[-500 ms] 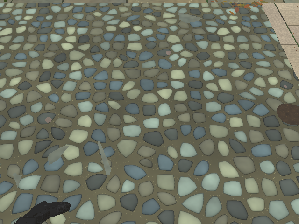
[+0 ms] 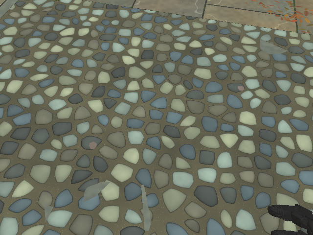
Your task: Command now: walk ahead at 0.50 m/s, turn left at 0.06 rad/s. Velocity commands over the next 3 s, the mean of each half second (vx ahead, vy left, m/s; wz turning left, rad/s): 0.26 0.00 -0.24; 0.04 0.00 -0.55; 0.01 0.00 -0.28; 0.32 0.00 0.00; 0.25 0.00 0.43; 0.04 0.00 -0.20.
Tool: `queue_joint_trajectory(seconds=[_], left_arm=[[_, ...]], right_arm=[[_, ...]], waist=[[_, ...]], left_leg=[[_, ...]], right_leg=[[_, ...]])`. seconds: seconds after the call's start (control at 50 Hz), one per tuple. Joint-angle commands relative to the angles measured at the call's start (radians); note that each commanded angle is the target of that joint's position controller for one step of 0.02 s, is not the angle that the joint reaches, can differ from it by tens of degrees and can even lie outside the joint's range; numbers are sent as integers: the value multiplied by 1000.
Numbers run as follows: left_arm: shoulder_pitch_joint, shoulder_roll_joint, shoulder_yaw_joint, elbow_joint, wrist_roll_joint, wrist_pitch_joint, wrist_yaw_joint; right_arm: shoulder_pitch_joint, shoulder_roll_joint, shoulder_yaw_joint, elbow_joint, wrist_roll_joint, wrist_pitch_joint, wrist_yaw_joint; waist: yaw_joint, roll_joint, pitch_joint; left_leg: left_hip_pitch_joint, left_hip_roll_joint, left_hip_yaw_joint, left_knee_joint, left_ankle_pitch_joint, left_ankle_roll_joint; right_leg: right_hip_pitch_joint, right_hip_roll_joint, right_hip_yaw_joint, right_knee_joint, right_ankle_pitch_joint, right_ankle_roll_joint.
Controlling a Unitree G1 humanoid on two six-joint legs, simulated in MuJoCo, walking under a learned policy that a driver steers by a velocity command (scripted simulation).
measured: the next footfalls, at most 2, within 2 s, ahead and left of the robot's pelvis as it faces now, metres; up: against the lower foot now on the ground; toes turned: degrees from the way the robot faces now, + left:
right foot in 0.44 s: +0.32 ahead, -0.12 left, +0.00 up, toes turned -8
left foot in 0.84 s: +0.35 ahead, +0.12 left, +0.00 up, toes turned -27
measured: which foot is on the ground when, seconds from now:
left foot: down 0.00-0.44, up 0.46-0.82, down 0.84-1.00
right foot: up 0.00-0.42, down 0.44-0.84, up 0.86-1.00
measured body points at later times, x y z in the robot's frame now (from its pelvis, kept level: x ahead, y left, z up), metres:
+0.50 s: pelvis +0.20 -0.01 +0.00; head +0.24 -0.03 +0.45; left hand +0.42 +0.22 -0.09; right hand +0.27 -0.31 -0.12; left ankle +0.10 +0.11 -0.67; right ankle +0.28 -0.11 -0.73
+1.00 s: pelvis +0.25 +0.04 +0.02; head +0.29 +0.05 +0.46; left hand +0.52 +0.24 -0.09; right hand +0.24 -0.27 -0.07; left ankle +0.32 +0.13 -0.73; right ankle +0.19 -0.09 -0.64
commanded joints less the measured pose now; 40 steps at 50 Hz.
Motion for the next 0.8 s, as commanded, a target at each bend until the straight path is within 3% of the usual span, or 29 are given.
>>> queue_joint_trajectory(seconds=[0.02, 0.04, 0.06, 0.08, 0.12, 0.16, 0.24, 0.32, 0.38, 0.42, 0.44, 0.46, 0.48, 0.5, 0.52, 0.54, 0.58, 0.62, 0.68, 0.8], left_arm=[[-46, 138, 19, -120, -20, -50, -6], [-101, 135, 18, -131, -22, -51, -7], [-125, 123, 19, -131, -5, -48, -4], [-116, 113, 22, -125, 6, -38, -2], [-59, 71, 16, -96, 7, -13, -1], [-67, 52, 14, -97, 8, 3, 6], [-191, 16, 0, -136, 12, 2, -7], [-268, 46, 11, -192, 11, 5, -34], [-268, 69, 25, -224, 18, 11, -54], [-155, 104, 50, -209, 18, 8, -53], [-82, 186, 76, -208, 21, 8, -36], [-80, 273, 89, -230, 28, 18, -17], [-67, 201, 70, -252, 31, 21, -14], [-129, 165, 63, -272, 24, 25, -13], [-180, 137, 57, -278, 9, 31, -7], [-216, 118, 49, -285, 0, 41, -1], [-256, 127, 53, -297, 15, 58, 7], [-251, 145, 63, -302, 24, 66, 17], [-251, 164, 74, -307, 14, 76, 33], [-263, 156, 76, -317, 8, 100, 36]], right_arm=[[347, -195, -65, 34, 6, 4, -9], [285, -165, -56, 27, 5, 2, -6], [234, -138, -47, 27, -1, -1, -2], [190, -117, -40, 23, -12, -7, 1], [153, -111, -42, 34, -18, -21, 1], [148, -123, -47, 60, -22, -33, -7], [154, -141, -49, 94, -26, -21, -32], [186, -178, -61, 129, -10, 11, -51], [171, -190, -71, 135, 10, 43, -65], [159, -179, -70, 127, 18, 61, -78], [203, -165, -64, 115, -3, 57, -80], [283, -83, -36, 87, -50, 47, -66], [271, -117, -33, 96, -34, 40, -47], [204, -157, -45, 84, 0, 43, -39], [162, -151, -46, 77, 2, 50, -44], [137, -149, -48, 78, -7, 62, -54], [143, -132, -48, 73, -10, 78, -61], [161, -107, -42, 83, -8, 77, -64], [148, -102, -40, 86, -7, 77, -63], [140, -112, -53, 77, 2, 54, -44]], waist=[[-188, 182, -227], [-163, 133, -140], [-135, 91, -77], [-98, 102, -45], [-54, 102, -57], [-42, 88, -52], [-84, 81, -44], [-112, 68, -53], [-99, 74, -52], [-42, 42, -109], [-23, -79, -187], [-88, -298, -271], [-42, -212, -429], [-32, -119, -348], [-49, -45, -260], [-64, -4, -194], [-103, -66, -142], [-103, -105, -156], [-90, -116, -185], [-84, -164, -152]], left_leg=[[716, 357, -629, -268, -279, 230], [590, 314, -507, -286, -224, 205], [476, 273, -425, -316, -133, 194], [385, 243, -356, -338, 41, 182], [296, 225, -222, -350, 383, 185], [261, 213, -108, -349, 578, 181], [257, 172, 37, -352, 574, 137], [382, 230, 38, -297, 556, 135], [445, 261, 30, -176, 591, 116], [417, 203, 74, 49, 638, 62], [290, 115, 111, 278, 435, -9], [-67, -67, 103, 618, -443, -92], [-144, -88, -106, 772, -556, -98], [-190, -42, -138, 796, -488, -90], [-214, -10, -130, 749, -417, -90], [-200, 16, -126, 672, -372, -95], [-90, 6, -102, 511, -316, -106], [-33, -18, -89, 398, -300, -124], [29, -27, -101, 284, -222, -135], [122, -43, -99, 39, -166, -98]], right_leg=[[-679, -11, 87, 555, -66, -27], [-670, -54, 60, 525, 23, -33], [-640, -80, 49, 471, 91, -27], [-574, -101, 54, 426, 137, -17], [-468, -94, 43, 400, 165, 14], [-452, -75, 46, 335, 226, 37], [-385, -45, 23, 47, 484, 28], [-405, -33, 14, -64, 477, 5], [-412, -15, -14, -102, 331, -33], [-244, 44, -50, -224, 399, -81], [-44, -43, 106, -257, 806, -144], [251, -295, 462, -208, 1232, -341], [313, -346, 609, -264, 1039, -430], [241, -300, 519, -293, 898, -389], [146, -251, 445, -315, 756, -333], [40, -219, 402, -343, 648, -296], [-118, -147, 355, -385, 530, -259], [-147, -126, 340, -387, 541, -259], [-172, -111, 356, -385, 428, -241], [-181, -88, 463, -366, 230, -191]])
Over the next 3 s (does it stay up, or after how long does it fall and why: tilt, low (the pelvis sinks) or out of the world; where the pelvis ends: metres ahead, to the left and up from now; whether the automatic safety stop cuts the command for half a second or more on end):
stays up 0.50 -0.25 0.01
